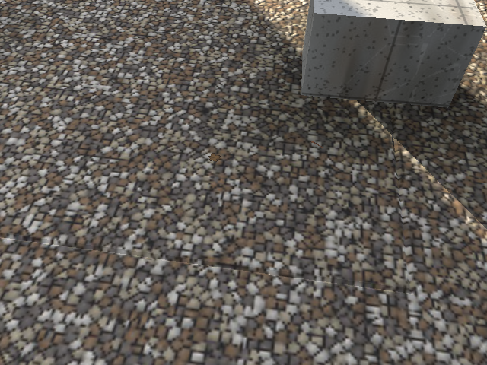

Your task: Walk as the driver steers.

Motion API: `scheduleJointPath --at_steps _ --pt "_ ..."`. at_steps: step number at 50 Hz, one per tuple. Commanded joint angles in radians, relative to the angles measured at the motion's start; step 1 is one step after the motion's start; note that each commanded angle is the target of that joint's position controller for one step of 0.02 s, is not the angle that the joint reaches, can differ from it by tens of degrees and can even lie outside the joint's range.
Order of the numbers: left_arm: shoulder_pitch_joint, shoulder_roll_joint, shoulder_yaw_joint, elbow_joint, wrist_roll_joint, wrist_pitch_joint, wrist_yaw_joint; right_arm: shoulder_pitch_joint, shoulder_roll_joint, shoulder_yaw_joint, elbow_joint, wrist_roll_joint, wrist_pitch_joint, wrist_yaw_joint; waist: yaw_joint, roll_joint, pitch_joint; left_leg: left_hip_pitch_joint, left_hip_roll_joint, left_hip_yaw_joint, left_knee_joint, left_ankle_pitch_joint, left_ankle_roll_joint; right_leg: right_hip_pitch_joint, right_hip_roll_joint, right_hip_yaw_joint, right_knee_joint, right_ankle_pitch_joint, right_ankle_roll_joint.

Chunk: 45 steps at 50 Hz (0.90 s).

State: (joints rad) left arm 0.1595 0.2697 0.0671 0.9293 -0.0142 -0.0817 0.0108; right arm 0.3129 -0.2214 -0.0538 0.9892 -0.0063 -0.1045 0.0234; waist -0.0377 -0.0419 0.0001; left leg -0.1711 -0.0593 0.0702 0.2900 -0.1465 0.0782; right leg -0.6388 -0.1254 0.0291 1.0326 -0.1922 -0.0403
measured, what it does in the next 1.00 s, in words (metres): walks ahead, turning left: right foot, then left foot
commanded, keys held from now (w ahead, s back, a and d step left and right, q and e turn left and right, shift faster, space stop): w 0.16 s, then w+q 0.78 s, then q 0.06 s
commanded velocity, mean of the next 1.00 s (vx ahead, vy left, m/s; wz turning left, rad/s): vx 0.50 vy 0.00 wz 0.36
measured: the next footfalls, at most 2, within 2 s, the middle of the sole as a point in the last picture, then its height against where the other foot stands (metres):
right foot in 0.32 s outside the picture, level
left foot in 0.86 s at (185, 336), level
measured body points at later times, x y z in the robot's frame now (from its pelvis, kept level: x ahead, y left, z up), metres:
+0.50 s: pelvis +0.28 -0.07 -0.01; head +0.30 -0.08 +0.44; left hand +0.34 +0.21 -0.13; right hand +0.36 -0.33 -0.15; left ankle +0.24 +0.09 -0.66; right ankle +0.32 -0.16 -0.75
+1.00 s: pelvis +0.52 +0.05 -0.02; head +0.56 +0.08 +0.43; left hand +0.52 +0.35 -0.14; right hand +0.74 -0.15 -0.13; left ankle +0.55 +0.13 -0.75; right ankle +0.50 -0.14 -0.64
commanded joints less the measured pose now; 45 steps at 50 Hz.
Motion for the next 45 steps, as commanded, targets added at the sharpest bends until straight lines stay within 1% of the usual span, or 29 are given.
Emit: scheduleJointPath --at_steps 1,5,9,11,13,14,15,16,17,18,19,20,21,22,23,24,25,28,30,32,36,38,39,40,41,42,43,44,45 --pt "-0.013 0.040 0.012 -0.050 0.009 0.002 0.001 -0.006 -0.149 -0.027 -0.046 0.004 -0.010 -0.020 0.032 0.087 0.019 0.046 0.282 -0.209 -0.175 0.199 0.149 -0.098 -0.031 0.024 -0.131 0.150 0.022" --pt "-0.144 0.018 0.003 -0.085 0.003 -0.005 -0.012 0.052 -0.153 -0.024 -0.028 0.012 -0.003 -0.029 -0.008 0.100 0.050 0.066 0.247 -0.137 -0.186 0.181 0.115 -0.058 0.007 -0.016 -0.349 0.305 0.024" --pt "-0.262 0.018 -0.006 -0.125 -0.005 -0.013 -0.031 0.129 -0.155 -0.027 0.008 0.019 0.011 -0.031 -0.048 0.098 0.091 0.174 0.281 -0.143 -0.150 0.179 0.116 -0.075 0.032 -0.028 -0.461 0.276 0.015" --pt "-0.294 0.026 -0.006 -0.149 -0.007 -0.024 -0.044 0.143 -0.161 -0.032 0.018 0.023 0.023 -0.036 -0.042 0.104 0.104 0.226 0.309 -0.171 -0.103 0.213 0.114 -0.075 0.042 -0.017 -0.506 0.216 0.003" --pt "-0.254 0.055 0.003 -0.148 -0.008 -0.035 -0.051 0.121 -0.180 -0.040 0.013 0.027 0.031 -0.040 -0.004 0.125 0.079 0.241 0.324 -0.197 -0.046 0.288 0.099 0.021 0.064 -0.020 -0.544 0.155 -0.012" --pt "-0.191 0.080 0.014 -0.134 -0.008 -0.040 -0.049 0.096 -0.192 -0.044 0.005 0.028 0.034 -0.041 0.035 0.141 0.041 0.228 0.316 -0.196 0.015 0.412 0.089 0.132 0.092 -0.040 -0.555 0.130 -0.023" --pt "-0.056 0.117 0.035 -0.094 -0.005 -0.043 -0.043 0.071 -0.182 -0.040 -0.004 0.027 0.037 -0.040 0.105 0.135 -0.039 0.188 0.269 -0.168 0.156 0.532 0.065 0.327 0.118 -0.062 -0.572 0.139 -0.045" --pt "0.142 0.179 0.058 -0.048 0.009 -0.045 -0.033 0.052 -0.146 -0.026 -0.028 0.017 0.036 -0.037 0.182 0.101 -0.187 0.017 0.208 -0.130 0.406 0.424 0.030 0.647 0.023 0.026 -0.513 0.168 -0.096" --pt "0.278 0.274 0.083 -0.023 0.026 -0.037 -0.026 0.162 -0.030 0.005 -0.043 0.016 0.021 -0.033 0.162 -0.121 -0.358 -0.395 0.049 -0.052 0.811 0.005 -0.051 1.067 -0.249 0.425 -0.548 0.043 -0.228" --pt "0.283 0.205 0.059 -0.024 0.022 -0.032 -0.027 0.172 -0.049 0.004 -0.032 0.034 0.001 -0.029 0.164 -0.213 -0.441 -0.514 0.023 -0.195 0.989 -0.434 -0.046 1.083 -0.318 0.680 -0.691 -0.048 -0.258" --pt "0.202 0.139 0.039 -0.034 0.014 -0.032 -0.024 0.088 -0.142 -0.024 -0.053 0.060 -0.004 -0.030 0.153 -0.148 -0.281 -0.594 0.084 -0.212 1.059 -0.386 -0.034 0.952 -0.282 0.539 -0.714 -0.101 -0.204" --pt "0.119 0.100 0.026 -0.050 0.010 -0.033 -0.022 0.025 -0.148 -0.027 -0.072 0.060 -0.002 -0.035 0.127 -0.090 -0.170 -0.595 0.137 -0.178 1.042 -0.295 -0.024 0.792 -0.252 0.398 -0.742 -0.077 -0.168" --pt "0.053 0.068 0.016 -0.052 0.015 -0.035 -0.026 -0.005 -0.136 -0.033 -0.078 0.048 0.006 -0.041 0.096 -0.040 -0.096 -0.548 0.172 -0.169 0.989 -0.221 -0.022 0.642 -0.214 0.298 -0.789 -0.038 -0.148" --pt "0.014 0.044 0.010 -0.050 0.023 -0.040 -0.028 0.012 -0.117 -0.041 -0.073 0.042 0.022 -0.044 0.058 -0.060 -0.054 -0.487 0.201 -0.175 0.942 -0.173 -0.018 0.542 -0.177 0.206 -0.829 -0.002 -0.129" --pt "-0.003 0.037 0.010 -0.043 0.028 -0.041 -0.029 0.036 -0.088 -0.040 -0.071 0.043 0.038 -0.042 0.035 -0.077 -0.035 -0.437 0.212 -0.175 0.921 -0.148 -0.016 0.478 -0.159 0.147 -0.859 0.016 -0.123" --pt "-0.005 0.040 0.013 -0.036 0.028 -0.043 -0.028 0.044 -0.064 -0.039 -0.072 0.045 0.052 -0.041 0.024 -0.071 -0.019 -0.426 0.217 -0.169 0.908 -0.133 -0.017 0.445 -0.152 0.096 -0.881 0.051 -0.128" --pt "0.000 0.055 0.018 -0.028 0.029 -0.046 -0.024 0.032 -0.060 -0.041 -0.084 0.044 0.062 -0.042 0.017 -0.060 0.000 -0.443 0.219 -0.168 0.893 -0.103 -0.020 0.431 -0.151 0.055 -0.897 0.089 -0.133" --pt "0.029 0.086 0.028 -0.012 0.034 -0.046 -0.006 -0.040 -0.073 -0.049 -0.122 0.032 0.073 -0.041 0.020 -0.023 0.030 -0.532 0.218 -0.188 0.790 0.027 -0.036 0.460 -0.152 -0.035 -0.916 0.170 -0.139" --pt "0.047 0.099 0.031 -0.006 0.034 -0.041 0.003 -0.086 -0.070 -0.048 -0.141 0.029 0.068 -0.029 0.029 -0.015 0.039 -0.548 0.209 -0.176 0.681 0.122 -0.042 0.492 -0.143 -0.092 -0.919 0.203 -0.130" --pt "0.060 0.113 0.034 -0.007 0.030 -0.036 0.011 -0.155 -0.062 -0.042 -0.163 0.027 0.063 -0.014 0.049 -0.006 0.055 -0.533 0.201 -0.132 0.570 0.189 -0.043 0.512 -0.135 -0.147 -0.923 0.213 -0.118" --pt "0.134 0.141 0.044 0.008 0.014 -0.016 0.018 -0.296 -0.050 -0.026 -0.227 0.026 0.062 0.013 0.101 0.013 0.104 -0.566 0.187 -0.064 0.432 0.171 -0.028 0.632 -0.169 -0.203 -0.898 0.235 -0.111" --pt "0.152 0.154 0.050 0.012 0.004 -0.002 0.017 -0.329 -0.057 -0.025 -0.258 0.028 0.064 0.025 0.103 0.003 0.111 -0.568 0.174 -0.035 0.393 0.096 -0.010 0.702 -0.189 -0.223 -0.853 0.301 -0.101" --pt "0.146 0.164 0.054 0.009 -0.001 0.004 0.017 -0.329 -0.067 -0.028 -0.270 0.029 0.066 0.031 0.092 -0.008 0.103 -0.539 0.156 -0.013 0.379 0.047 0.004 0.723 -0.195 -0.238 -0.815 0.396 -0.092" --pt "0.132 0.179 0.058 0.002 -0.005 0.010 0.017 -0.312 -0.083 -0.035 -0.278 0.030 0.067 0.034 0.071 -0.025 0.078 -0.480 0.126 0.018 0.373 -0.003 0.022 0.736 -0.195 -0.254 -0.756 0.565 -0.081" --pt "0.118 0.196 0.063 -0.004 -0.009 0.016 0.019 -0.266 -0.106 -0.047 -0.277 0.030 0.069 0.034 0.037 -0.047 0.036 -0.394 0.086 0.051 0.375 -0.055 0.042 0.742 -0.192 -0.267 -0.666 0.746 -0.069" --pt "0.098 0.206 0.064 -0.010 -0.014 0.025 0.019 -0.156 -0.142 -0.068 -0.256 0.035 0.070 0.033 -0.030 -0.049 -0.025 -0.248 0.036 0.078 0.344 -0.065 0.069 0.723 -0.173 -0.287 -0.504 0.872 -0.053" --pt "0.088 0.198 0.059 -0.017 -0.015 0.028 0.019 0.012 -0.207 -0.104 -0.211 0.037 0.070 0.021 -0.114 -0.019 -0.116 0.013 -0.010 0.067 0.273 0.002 0.108 0.617 -0.128 -0.307 -0.271 0.815 -0.014" --pt "0.105 0.127 0.035 -0.047 0.022 0.018 0.017 0.127 -0.317 -0.136 -0.185 0.036 0.078 -0.002 -0.121 0.169 -0.191 0.295 0.185 -0.249 0.252 0.032 0.175 0.318 -0.064 -0.304 0.071 0.279 0.037" --pt "0.150 0.025 0.004 -0.107 0.022 -0.023 0.005 0.068 -0.375 -0.133 -0.221 0.031 0.063 0.002 -0.010 0.322 -0.312 0.533 0.391 -0.861 0.054 -0.161 0.374 -0.051 0.161 -0.105 0.371 -0.401 0.083"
